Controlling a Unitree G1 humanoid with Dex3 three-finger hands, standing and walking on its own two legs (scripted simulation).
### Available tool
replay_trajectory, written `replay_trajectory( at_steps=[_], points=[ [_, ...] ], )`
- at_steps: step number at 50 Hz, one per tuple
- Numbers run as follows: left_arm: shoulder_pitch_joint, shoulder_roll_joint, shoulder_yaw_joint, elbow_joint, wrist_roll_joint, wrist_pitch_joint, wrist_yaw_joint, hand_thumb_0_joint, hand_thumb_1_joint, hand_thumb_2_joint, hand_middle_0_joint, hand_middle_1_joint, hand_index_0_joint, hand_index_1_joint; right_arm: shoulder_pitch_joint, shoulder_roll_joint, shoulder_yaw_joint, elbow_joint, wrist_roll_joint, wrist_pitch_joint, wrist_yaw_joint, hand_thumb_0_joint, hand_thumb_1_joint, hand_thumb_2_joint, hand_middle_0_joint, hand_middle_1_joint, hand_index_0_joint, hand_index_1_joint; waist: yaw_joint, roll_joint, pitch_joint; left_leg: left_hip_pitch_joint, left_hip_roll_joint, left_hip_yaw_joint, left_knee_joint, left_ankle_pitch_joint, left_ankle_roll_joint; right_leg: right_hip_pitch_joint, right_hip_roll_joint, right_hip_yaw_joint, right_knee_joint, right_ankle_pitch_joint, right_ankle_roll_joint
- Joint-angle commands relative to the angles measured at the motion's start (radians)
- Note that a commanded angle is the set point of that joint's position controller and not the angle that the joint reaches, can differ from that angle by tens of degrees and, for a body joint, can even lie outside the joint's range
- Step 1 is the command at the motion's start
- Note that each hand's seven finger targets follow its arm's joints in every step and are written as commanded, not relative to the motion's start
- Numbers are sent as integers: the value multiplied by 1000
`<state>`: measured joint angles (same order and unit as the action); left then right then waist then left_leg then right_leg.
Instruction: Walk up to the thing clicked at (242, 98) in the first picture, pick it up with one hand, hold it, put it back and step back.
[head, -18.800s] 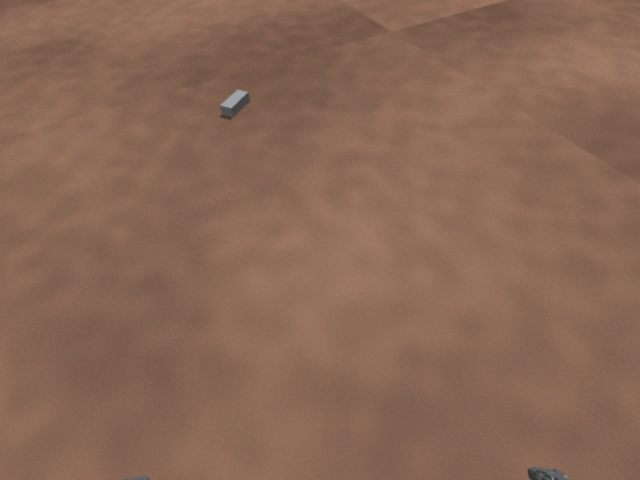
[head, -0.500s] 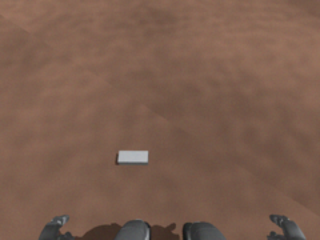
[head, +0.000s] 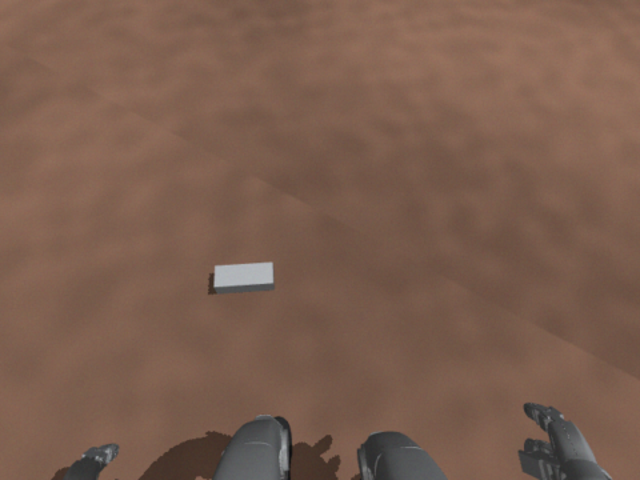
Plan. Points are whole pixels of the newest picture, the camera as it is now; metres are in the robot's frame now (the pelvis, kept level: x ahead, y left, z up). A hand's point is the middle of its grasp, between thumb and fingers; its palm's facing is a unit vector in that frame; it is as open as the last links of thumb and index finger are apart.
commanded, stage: walk up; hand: left
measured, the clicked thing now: (245, 278) +0.66 +0.24 -0.73
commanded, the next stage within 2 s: stand in 1.60 s
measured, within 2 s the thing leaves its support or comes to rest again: neither
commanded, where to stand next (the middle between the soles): +0.29 -0.03 m, yaw +4 degrees
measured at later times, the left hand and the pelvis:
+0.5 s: hand out of the picture -0.04 +0.23 -0.14, palm faces +0.09 -0.93 -0.36, open 7.4 cm; pelvis -0.14 -0.04 +0.00, yaw +5 degrees
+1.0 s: hand out of the picture -0.15 +0.22 -0.14, palm faces +0.11 -0.92 -0.37, open 7.4 cm; pelvis -0.17 -0.06 +0.01, yaw +6 degrees
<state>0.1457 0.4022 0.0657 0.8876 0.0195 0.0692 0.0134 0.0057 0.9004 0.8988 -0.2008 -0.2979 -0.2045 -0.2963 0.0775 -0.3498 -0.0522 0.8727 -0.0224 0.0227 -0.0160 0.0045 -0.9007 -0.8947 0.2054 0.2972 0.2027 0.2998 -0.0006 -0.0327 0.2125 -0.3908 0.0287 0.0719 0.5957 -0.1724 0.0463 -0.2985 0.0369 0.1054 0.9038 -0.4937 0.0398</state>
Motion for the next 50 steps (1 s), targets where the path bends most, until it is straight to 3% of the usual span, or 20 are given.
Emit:
replay_trajectory(
  at_steps=[1,3,5,6,7,11,16,20,21,23,24,28,30,33,34,35,37,44,47,50],
  points=[
    [155,162,59,-34,6,-23,-2,0,900,900,-200,-300,-200,-300,3,-310,-83,-75,-4,7,-11,0,-900,-900,200,300,200,300,13,201,-328,212,249,-280,-156,120,140,69,-28,-75,-260,103,-36],
    [224,163,72,-6,11,-22,-11,0,900,900,-200,-300,-200,-300,-23,-307,-79,-80,-1,16,-4,0,-900,-900,200,300,200,300,47,178,-330,99,208,-253,-142,-39,80,181,-28,-94,-394,189,-82],
    [173,260,99,-56,33,-27,-15,0,900,900,-200,-300,-200,-300,-15,-230,-58,-98,10,16,-2,0,-900,-900,200,300,200,300,49,-127,-206,-166,-23,-155,120,-358,-40,101,-270,322,-573,10,-210],
    [56,352,114,-103,36,-23,-13,0,900,900,-200,-300,-200,-300,-42,-229,-64,-100,8,18,-18,0,-900,-900,200,300,200,300,70,-272,-142,-108,-119,-139,407,-435,-67,-150,-441,455,-678,11,-337],
    [-27,351,112,-138,34,-30,-5,0,900,900,-200,-300,-200,-300,-9,-271,-79,-84,5,21,-24,0,-900,-900,200,300,200,300,38,-254,-75,-48,-72,-223,558,-413,-67,-300,-475,492,-713,20,-356],
    [-141,189,82,-172,32,-35,5,0,900,900,-200,-300,-200,-300,127,-220,-49,-25,22,9,-19,0,-900,-900,200,300,200,300,-45,-126,-121,-63,-166,-212,628,-250,-61,-126,-209,42,-535,390,-198],
    [22,171,86,-171,45,-20,5,0,900,900,-200,-300,-200,-300,121,-209,-34,-49,9,-22,-33,0,-900,-900,200,300,200,300,61,-190,-232,-134,-88,-95,251,-342,-86,271,-225,53,-440,434,-227],
    [54,201,81,-163,19,-10,-7,0,900,900,-200,-300,-200,-300,191,-199,-41,-14,-7,-50,-29,0,-900,-900,200,300,200,300,41,-149,-328,121,-75,-29,-277,-104,-44,290,-248,56,-255,537,-198],
    [65,181,66,-168,13,-6,-9,0,900,900,-200,-300,-200,-300,206,-221,-51,-3,-11,-53,-30,0,-900,-900,200,300,200,300,36,-96,-330,251,-29,-106,-308,-8,-24,149,-218,36,-205,464,-151],
    [42,124,49,-170,-4,-9,-14,0,900,900,-200,-300,-200,-300,124,-354,-77,-35,-32,-55,-23,0,-900,-900,200,300,200,300,47,198,-260,329,316,-566,-298,-51,140,-255,-21,-118,-43,-60,-51],
    [-71,179,68,-179,11,-13,-2,0,900,900,-200,-300,-200,-300,111,-408,-84,-43,-26,-57,-24,0,-900,-900,200,300,200,300,-27,245,-214,81,423,-648,-319,-82,258,-125,-101,20,66,-118,-43],
    [0,160,61,-121,-9,-36,-26,0,900,900,-200,-300,-200,-300,48,-252,-39,-46,-17,-75,-27,0,-900,-900,200,300,200,300,47,195,-173,160,192,-257,-185,277,126,-79,-53,-30,-1,57,-63],
    [-27,155,55,-96,-4,-48,-34,0,900,900,-200,-300,-200,-300,61,-264,-46,-26,-15,-67,-16,0,-900,-900,200,300,200,300,9,204,-181,141,150,-243,-187,73,88,20,-48,-98,-216,62,-54],
    [51,138,52,-31,0,-82,-19,0,900,900,-200,-300,-200,-300,53,-251,-40,-35,-9,-36,-2,0,-900,-900,200,300,200,300,39,172,-204,114,95,-172,-62,-87,51,180,-12,-125,-520,220,-61],
    [80,169,58,-9,8,-94,-10,0,900,900,-200,-300,-200,-300,67,-217,-30,-33,-2,-32,-2,0,-900,-900,200,300,200,300,41,92,-224,31,72,-156,15,-119,31,274,-47,-36,-524,250,-70],
    [104,218,67,0,20,-109,-2,0,900,900,-200,-300,-200,-300,77,-175,-17,-46,5,-30,1,0,-900,-900,200,300,200,300,40,-64,-232,-87,7,-122,151,-225,-10,318,-201,213,-596,207,-109],
    [-40,301,76,-38,21,-114,-3,0,900,900,-200,-300,-200,-300,97,-223,-40,-9,-5,-21,0,0,-900,-900,200,300,200,300,20,-97,-149,22,8,-162,282,-404,-44,-39,-415,446,-678,-159,-280],
    [-58,196,33,-5,9,-106,-20,0,900,900,-200,-300,-200,-300,142,-202,-49,47,-17,-49,24,0,-900,-900,200,300,200,300,-28,-96,-148,291,-9,-115,-141,-182,-14,-158,-199,88,-518,-2,-124],
    [-31,156,22,28,-9,-97,-18,0,900,900,-200,-300,-200,-300,58,-297,-61,31,-19,-63,21,0,-900,-900,200,300,200,300,5,123,-132,108,268,-501,-397,-544,114,-92,-53,-96,-224,6,-57],
    [44,163,25,62,-10,-115,-20,0,900,900,-200,-300,-200,-300,-25,-249,-45,15,-22,-60,27,0,-900,-900,200,300,200,300,51,109,-132,72,157,-296,-310,-354,64,60,-62,-82,-363,133,-71]
  ],
)
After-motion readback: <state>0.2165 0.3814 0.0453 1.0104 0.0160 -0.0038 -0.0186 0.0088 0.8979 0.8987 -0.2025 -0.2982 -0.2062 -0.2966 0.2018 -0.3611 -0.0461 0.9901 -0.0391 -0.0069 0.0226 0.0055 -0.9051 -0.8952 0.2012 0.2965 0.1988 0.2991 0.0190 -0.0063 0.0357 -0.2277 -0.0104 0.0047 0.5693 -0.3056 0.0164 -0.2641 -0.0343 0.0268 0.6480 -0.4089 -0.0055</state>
